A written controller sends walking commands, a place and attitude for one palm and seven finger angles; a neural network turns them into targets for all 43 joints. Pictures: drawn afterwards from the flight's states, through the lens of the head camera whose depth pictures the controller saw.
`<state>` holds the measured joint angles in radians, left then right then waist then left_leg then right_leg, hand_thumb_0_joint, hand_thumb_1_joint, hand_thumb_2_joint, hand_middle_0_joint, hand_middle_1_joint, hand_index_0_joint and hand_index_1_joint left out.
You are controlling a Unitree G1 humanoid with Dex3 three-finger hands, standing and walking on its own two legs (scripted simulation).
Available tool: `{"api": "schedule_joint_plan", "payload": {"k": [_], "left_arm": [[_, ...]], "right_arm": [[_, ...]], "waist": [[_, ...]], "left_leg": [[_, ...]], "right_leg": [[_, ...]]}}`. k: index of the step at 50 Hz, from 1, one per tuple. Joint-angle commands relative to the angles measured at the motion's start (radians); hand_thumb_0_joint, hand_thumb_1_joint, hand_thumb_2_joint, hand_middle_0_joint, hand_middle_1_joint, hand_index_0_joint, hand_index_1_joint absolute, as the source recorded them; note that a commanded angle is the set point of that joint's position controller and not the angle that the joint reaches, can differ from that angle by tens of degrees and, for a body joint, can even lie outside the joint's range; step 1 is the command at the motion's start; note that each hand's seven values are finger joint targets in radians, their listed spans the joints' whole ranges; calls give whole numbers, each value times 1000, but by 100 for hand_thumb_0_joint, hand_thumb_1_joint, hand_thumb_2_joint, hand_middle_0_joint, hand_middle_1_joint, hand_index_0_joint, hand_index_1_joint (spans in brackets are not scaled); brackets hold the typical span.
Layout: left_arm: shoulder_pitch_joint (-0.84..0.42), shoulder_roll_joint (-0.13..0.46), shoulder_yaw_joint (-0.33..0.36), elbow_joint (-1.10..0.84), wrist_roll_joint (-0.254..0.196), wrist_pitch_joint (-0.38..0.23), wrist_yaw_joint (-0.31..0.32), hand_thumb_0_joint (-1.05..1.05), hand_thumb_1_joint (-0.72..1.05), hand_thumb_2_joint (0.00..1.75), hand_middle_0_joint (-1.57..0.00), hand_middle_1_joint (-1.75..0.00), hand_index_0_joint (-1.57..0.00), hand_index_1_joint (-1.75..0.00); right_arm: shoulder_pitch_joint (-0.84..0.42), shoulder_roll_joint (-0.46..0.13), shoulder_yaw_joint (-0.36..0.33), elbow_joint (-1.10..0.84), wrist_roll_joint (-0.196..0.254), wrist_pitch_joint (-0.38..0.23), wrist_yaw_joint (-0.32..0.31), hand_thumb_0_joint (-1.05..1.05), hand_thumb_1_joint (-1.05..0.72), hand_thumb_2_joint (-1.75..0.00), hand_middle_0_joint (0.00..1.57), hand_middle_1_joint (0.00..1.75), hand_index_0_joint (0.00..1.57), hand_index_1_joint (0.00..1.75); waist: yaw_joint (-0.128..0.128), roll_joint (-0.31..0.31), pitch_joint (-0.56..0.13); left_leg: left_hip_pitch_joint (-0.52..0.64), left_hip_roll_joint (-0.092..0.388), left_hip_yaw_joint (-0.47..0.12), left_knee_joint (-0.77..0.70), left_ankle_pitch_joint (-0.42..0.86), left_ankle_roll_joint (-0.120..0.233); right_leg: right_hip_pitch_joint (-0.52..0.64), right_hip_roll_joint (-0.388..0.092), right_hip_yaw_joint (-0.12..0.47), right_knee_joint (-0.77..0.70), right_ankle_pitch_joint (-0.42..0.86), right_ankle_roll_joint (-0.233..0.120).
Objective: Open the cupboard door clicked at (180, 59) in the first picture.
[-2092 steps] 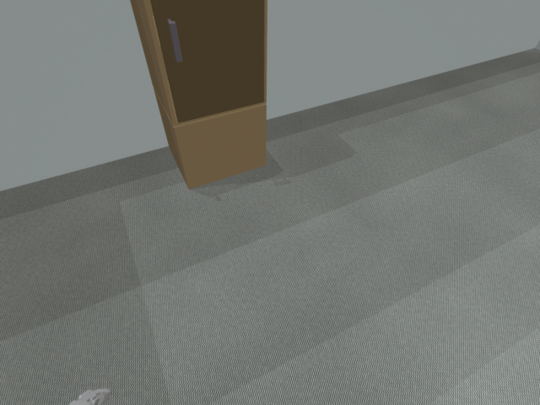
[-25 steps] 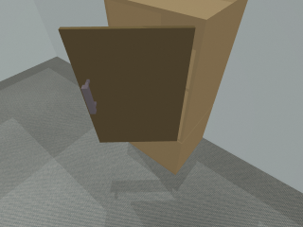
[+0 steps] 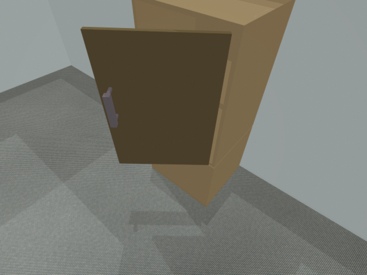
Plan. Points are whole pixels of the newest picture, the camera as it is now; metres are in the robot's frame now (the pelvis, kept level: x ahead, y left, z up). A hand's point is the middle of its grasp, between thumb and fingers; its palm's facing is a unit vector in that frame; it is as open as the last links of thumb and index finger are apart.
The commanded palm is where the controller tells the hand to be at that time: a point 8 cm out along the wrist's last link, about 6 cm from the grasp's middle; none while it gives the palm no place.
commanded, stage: come to a stop and stand still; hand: left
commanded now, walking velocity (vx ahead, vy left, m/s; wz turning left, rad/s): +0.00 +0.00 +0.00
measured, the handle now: (112, 107) +0.63 +0.27 +0.00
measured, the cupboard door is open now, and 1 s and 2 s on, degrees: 39 39 39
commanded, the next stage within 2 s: look again from close up in 1.72 s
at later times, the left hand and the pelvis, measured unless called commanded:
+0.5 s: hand out of the picture -0.10 +0.16 -0.19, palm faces +0.13 -0.98 -0.18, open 7.4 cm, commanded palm none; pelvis -0.06 +0.01 -0.02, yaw +2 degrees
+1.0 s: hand out of the picture -0.06 +0.19 -0.17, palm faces -0.05 -0.98 -0.20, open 7.4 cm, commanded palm none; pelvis -0.12 +0.01 +0.00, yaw -2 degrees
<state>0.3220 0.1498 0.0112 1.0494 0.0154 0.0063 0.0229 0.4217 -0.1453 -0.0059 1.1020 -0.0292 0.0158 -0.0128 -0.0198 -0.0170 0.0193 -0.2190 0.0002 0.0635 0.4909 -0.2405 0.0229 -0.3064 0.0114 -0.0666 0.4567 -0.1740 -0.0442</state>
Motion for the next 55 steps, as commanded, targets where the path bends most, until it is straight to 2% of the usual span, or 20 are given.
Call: {"api": "schedule_joint_plan", "payload": {"k": [1, 10, 16, 18, 20, 22, 23, 25, 28, 30, 31, 32, 34, 38, 43, 47, 48, 50, 51, 55], "left_arm": [[35, 87, 23, -31, -2, -19, 8, 0, 90, 90, -20, -30, -20, -30], [76, 44, 28, -13, 6, -5, 3, 0, 90, 90, -20, -30, -20, -30], [187, -3, 31, 2, 17, 12, -3, 0, 90, 90, -20, -30, -20, -30], [215, 5, 35, -1, 22, 13, 0, 0, 90, 90, -20, -30, -20, -30], [211, 43, 39, -23, 25, 10, 7, 0, 90, 90, -20, -30, -20, -30], [14, 121, 50, -84, 18, 14, 23, 0, 90, 90, -20, -30, -20, -30], [-109, 129, 58, -124, 16, 13, 34, 0, 90, 90, -20, -30, -20, -30], [-189, 125, 64, -156, 18, 1, 38, 0, 90, 90, -20, -30, -20, -30], [-8, 133, 76, -107, 28, 9, 40, 0, 90, 90, -20, -30, -20, -30], [41, 123, 78, -96, 20, 29, 35, 0, 90, 90, -20, -30, -20, -30], [42, 66, 67, -99, 6, 29, 32, 0, 90, 90, -20, -30, -20, -30], [74, 25, 67, -109, -8, 35, 24, 0, 90, 90, -20, -30, -20, -30], [58, 68, 75, -118, 7, 48, 15, 0, 90, 90, -20, -30, -20, -30], [-32, 67, 58, -138, 17, 23, -20, 0, 90, 90, -20, -30, -20, -30], [-157, 42, 37, -174, 12, -14, -32, 0, 90, 90, -20, -30, -20, -30], [-44, 21, 30, -119, 1, -24, -27, 0, 90, 90, -20, -30, -20, -30], [14, 46, 35, -92, 0, -32, -17, 0, 90, 90, -20, -30, -20, -30], [151, 157, 49, -38, 1, -38, 4, 0, 90, 90, -20, -30, -20, -30], [171, 160, 45, -32, 5, -40, 6, 0, 90, 90, -20, -30, -20, -30], [1, 125, 44, -66, 8, -37, 12, 0, 90, 90, -20, -30, -20, -30]], "right_arm": [[47, -79, -16, -26, 2, -23, -9, 0, -90, -90, 20, 30, 20, 30], [5, -84, -30, -27, 3, -14, -15, 0, -90, -90, 20, 30, 20, 30], [-159, -121, -47, -83, 10, -10, -13, 0, -90, -90, 20, 30, 20, 30], [-186, -118, -51, -102, 9, -3, -8, 0, -90, -90, 20, 30, 20, 30], [-161, -90, -52, -120, 9, 20, -3, 0, -90, -90, 20, 30, 20, 30], [-17, -63, -71, -84, 11, 52, -4, 0, -90, -90, 20, 30, 20, 30], [69, -86, -78, -65, 5, 55, -3, 0, -90, -90, 20, 30, 20, 30], [142, -71, -72, -36, 3, 35, 5, 0, -90, -90, 20, 30, 20, 30], [93, -10, -48, -54, 13, 7, 11, 0, -90, -90, 20, 30, 20, 30], [150, -18, -42, -40, 8, 0, 2, 0, -90, -90, 20, 30, 20, 30], [141, -57, -44, -49, -3, -9, -11, 0, -90, -90, 20, 30, 20, 30], [-2, -98, -48, -96, -4, -10, -27, 0, -90, -90, 20, 30, 20, 30], [-222, -93, -34, -161, 4, -30, -31, 0, -90, -90, 20, 30, 20, 30], [-94, -121, -37, -119, -3, -47, -23, 0, -90, -90, 20, 30, 20, 30], [101, -135, -41, -54, -13, -59, -28, 0, -90, -90, 20, 30, 20, 30], [89, -138, -36, -45, -3, -55, -28, 0, -90, -90, 20, 30, 20, 30], [69, -113, -30, -47, 9, -61, -23, 0, -90, -90, 20, 30, 20, 30], [-24, -53, -12, -96, 13, -67, -16, 0, -90, -90, 20, 30, 20, 30], [-74, -69, -18, -113, 8, -62, -10, 0, -90, -90, 20, 30, 20, 30], [-54, -31, -21, -86, 15, -37, 2, 0, -90, -90, 20, 30, 20, 30]], "waist": [[10, 12, 77], [26, 63, 99], [91, 115, 101], [96, 63, 122], [72, -134, 161], [-37, -354, 108], [-106, -319, 85], [-132, -212, 19], [-30, -112, 23], [-24, -31, 55], [-28, 148, 86], [29, 315, 137], [114, 197, 146], [37, 21, 251], [-62, 114, 128], [-3, 55, 7], [26, 22, -45], [82, -240, -24], [97, -155, -1], [5, -120, 80]], "left_leg": [[-160, 68, -112, -155, -251, 17], [-256, 93, -158, -202, -400, 28], [-461, 160, -192, -261, -500, 62], [-454, 122, -163, -196, -504, 53], [-368, 3, -86, 41, -464, 14], [-17, -91, -22, 636, -226, -7], [26, -82, -57, 784, -173, -3], [57, -50, -19, 740, -143, 2], [53, -61, 42, 177, -304, 23], [111, -74, 59, -210, -226, 44], [54, 47, -54, -361, -174, 76], [-124, 259, -238, -360, -179, 116], [-345, 265, -228, -373, -135, 129], [-123, 258, -292, -349, -280, 185], [153, 272, -317, -302, -168, 184], [71, 217, -208, -159, 41, 121], [-38, 176, -130, -64, 94, 83], [-373, 17, 60, 217, -253, -8], [-403, 27, 27, 357, -347, -11], [-214, 59, -7, 264, -203, -15]], "right_leg": [[28, -109, 184, -148, -330, -3], [40, -56, 131, -34, -283, 20], [190, -17, 80, 243, -144, 31], [132, -28, 127, 190, -233, 21], [-78, -106, 316, -87, -566, -16], [-477, -301, 567, -460, -829, -79], [-545, -284, 531, -441, -722, -86], [-474, -215, 339, -354, -500, -54], [-203, -172, 291, -273, -404, -35], [-159, -73, 234, -81, -399, 19], [-143, 38, 136, 221, -301, 50], [-184, 80, 87, 536, -276, 77], [-117, -16, 228, 669, -102, 57], [-280, -29, 97, 563, -173, 29], [-237, -41, 19, 254, -301, 15], [98, -12, 1, -44, -153, -3], [284, -75, 80, -95, -52, -24], [490, -344, 371, -127, 264, -151], [447, -391, 388, -129, 350, -215], [163, -270, 223, -139, 188, -162]]}}
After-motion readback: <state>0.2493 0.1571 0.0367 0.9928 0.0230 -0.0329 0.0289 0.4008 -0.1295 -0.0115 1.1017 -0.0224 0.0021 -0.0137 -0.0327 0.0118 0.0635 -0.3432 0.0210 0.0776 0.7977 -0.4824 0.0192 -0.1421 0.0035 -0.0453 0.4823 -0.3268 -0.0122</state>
